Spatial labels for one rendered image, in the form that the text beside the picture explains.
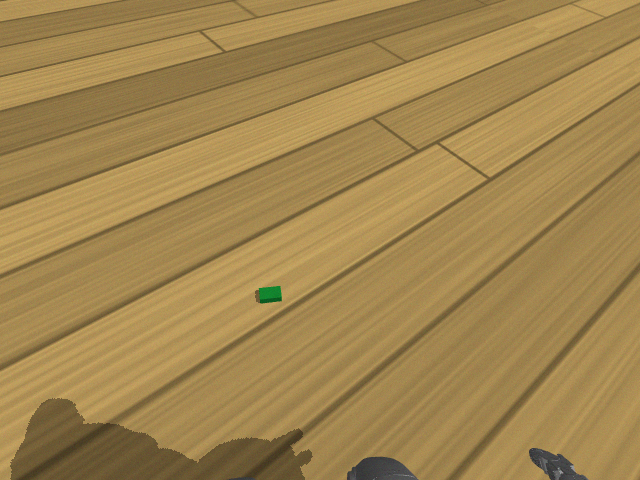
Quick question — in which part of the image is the small box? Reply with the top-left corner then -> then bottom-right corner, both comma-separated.
259,286 -> 282,304

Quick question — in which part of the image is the right robot hand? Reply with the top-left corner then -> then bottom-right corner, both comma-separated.
529,448 -> 589,480

